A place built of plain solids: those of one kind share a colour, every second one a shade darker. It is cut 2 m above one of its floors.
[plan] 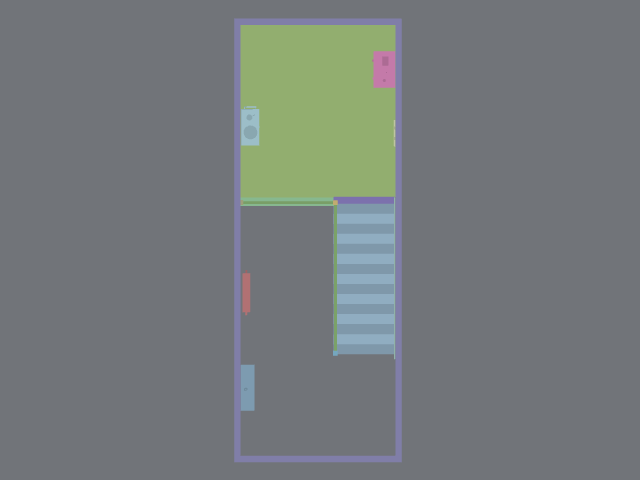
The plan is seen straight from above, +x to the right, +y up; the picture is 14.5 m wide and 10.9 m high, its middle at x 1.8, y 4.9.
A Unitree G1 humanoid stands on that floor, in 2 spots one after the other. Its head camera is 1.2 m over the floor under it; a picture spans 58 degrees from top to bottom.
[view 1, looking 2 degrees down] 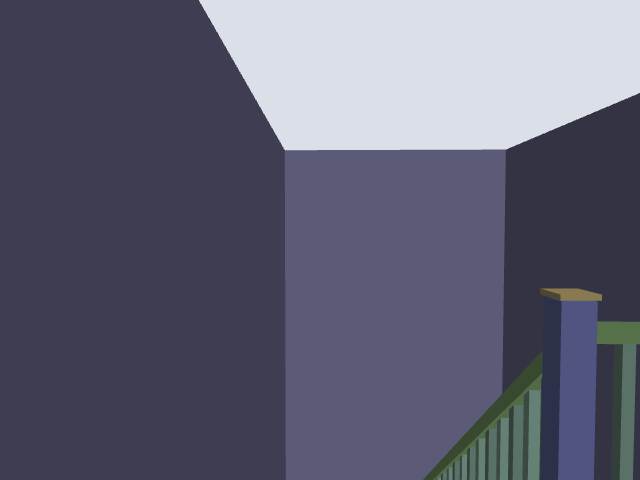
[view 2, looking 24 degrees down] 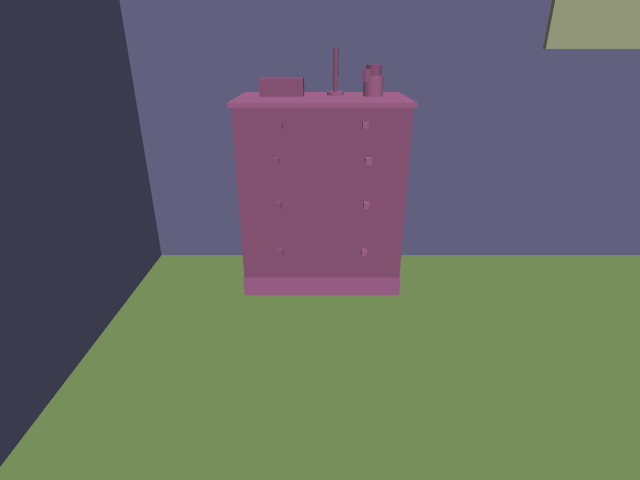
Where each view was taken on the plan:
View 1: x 2.83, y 6.96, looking -89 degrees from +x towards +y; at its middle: wall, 6.97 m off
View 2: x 1.05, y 8.78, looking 0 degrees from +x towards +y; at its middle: chest_drawers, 2.16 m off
